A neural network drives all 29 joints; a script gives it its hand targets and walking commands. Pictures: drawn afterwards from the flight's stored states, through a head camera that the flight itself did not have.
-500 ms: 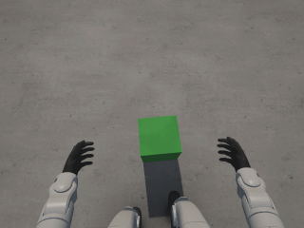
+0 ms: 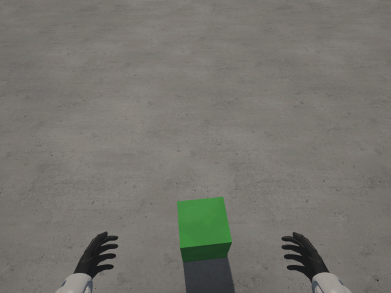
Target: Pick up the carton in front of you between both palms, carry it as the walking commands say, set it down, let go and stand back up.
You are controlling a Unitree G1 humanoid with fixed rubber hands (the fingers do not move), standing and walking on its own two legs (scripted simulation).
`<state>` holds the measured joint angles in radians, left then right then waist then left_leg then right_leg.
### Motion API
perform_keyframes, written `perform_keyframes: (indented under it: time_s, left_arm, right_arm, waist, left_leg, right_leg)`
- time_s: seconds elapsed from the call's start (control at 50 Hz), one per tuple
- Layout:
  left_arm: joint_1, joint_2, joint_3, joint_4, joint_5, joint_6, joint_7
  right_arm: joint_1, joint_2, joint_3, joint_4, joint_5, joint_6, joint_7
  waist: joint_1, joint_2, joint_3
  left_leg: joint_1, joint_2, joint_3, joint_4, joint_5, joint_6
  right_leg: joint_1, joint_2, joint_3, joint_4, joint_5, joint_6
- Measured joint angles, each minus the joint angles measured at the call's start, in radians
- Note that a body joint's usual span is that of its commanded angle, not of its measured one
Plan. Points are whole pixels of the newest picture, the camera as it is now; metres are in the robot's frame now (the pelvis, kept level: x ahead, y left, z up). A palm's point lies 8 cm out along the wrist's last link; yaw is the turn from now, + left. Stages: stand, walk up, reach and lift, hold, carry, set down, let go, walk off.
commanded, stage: let go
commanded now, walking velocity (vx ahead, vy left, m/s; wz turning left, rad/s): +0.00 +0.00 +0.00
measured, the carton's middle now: (202, 230) +0.44 -0.03 -0.65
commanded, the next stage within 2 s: stand in 0.16 s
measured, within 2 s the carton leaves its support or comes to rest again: neither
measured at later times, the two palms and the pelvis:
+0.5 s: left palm out of the picture +0.14 +0.28 -0.09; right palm (338, 284) +0.14 -0.28 -0.09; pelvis +0.01 +0.00 -0.01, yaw +1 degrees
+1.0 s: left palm out of the picture +0.10 +0.28 -0.10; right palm out of the picture +0.10 -0.28 -0.10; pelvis +0.00 +0.00 +0.00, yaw +1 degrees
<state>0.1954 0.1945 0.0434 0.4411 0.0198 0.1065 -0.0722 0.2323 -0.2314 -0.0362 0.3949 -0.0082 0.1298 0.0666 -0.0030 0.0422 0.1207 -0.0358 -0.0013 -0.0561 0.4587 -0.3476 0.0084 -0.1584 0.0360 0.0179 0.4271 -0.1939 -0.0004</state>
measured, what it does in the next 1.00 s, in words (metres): stands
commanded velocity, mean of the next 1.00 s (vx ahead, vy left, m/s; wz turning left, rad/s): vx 0.00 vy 0.00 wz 0.00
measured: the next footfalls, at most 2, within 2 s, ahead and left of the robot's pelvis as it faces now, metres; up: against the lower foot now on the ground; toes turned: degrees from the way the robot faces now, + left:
none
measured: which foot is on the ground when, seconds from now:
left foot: down 0.00-1.00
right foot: down 0.00-1.00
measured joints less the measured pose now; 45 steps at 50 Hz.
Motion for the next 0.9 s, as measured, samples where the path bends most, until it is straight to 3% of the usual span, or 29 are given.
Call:
perform_keyframes:
  time_s: [0.16,0.26,0.38,0.9]
  left_arm:
    - [0.0,-0.001,-0.006,-0.024,0.01,0.041,0.011]
    - [-0.011,0.044,0.009,0.141,0.002,-0.04,0.063]
    - [0.001,0.087,0.033,0.248,0.006,-0.092,0.076]
    - [-0.002,0.093,0.009,0.384,0.003,-0.118,0.106]
  right_arm:
    - [0.009,-0.001,0.0,0.004,0.009,-0.012,-0.015]
    - [-0.007,-0.037,-0.015,0.154,-0.004,-0.085,-0.039]
    - [0.003,-0.078,-0.042,0.24,-0.012,-0.12,-0.051]
    - [0.011,-0.082,-0.013,0.353,-0.004,-0.135,-0.09]
  waist:
    - [0.002,-0.001,0.005]
    - [-0.002,-0.009,-0.072]
    - [-0.002,-0.009,-0.1]
    - [0.003,-0.027,-0.09]
  left_leg:
    - [0.008,0.002,-0.006,-0.003,0.0,-0.005]
    - [-0.055,-0.011,-0.009,0.048,-0.027,-0.006]
    - [-0.073,-0.014,-0.012,0.073,-0.048,-0.004]
    - [-0.052,-0.024,-0.006,0.042,-0.02,0.0]
  right_leg:
    - [0.008,0.001,-0.007,0.002,-0.004,-0.005]
    - [-0.066,-0.01,-0.01,0.079,-0.049,-0.004]
    - [-0.086,-0.013,-0.013,0.111,-0.073,-0.004]
    - [-0.071,-0.023,-0.005,0.091,-0.051,0.001]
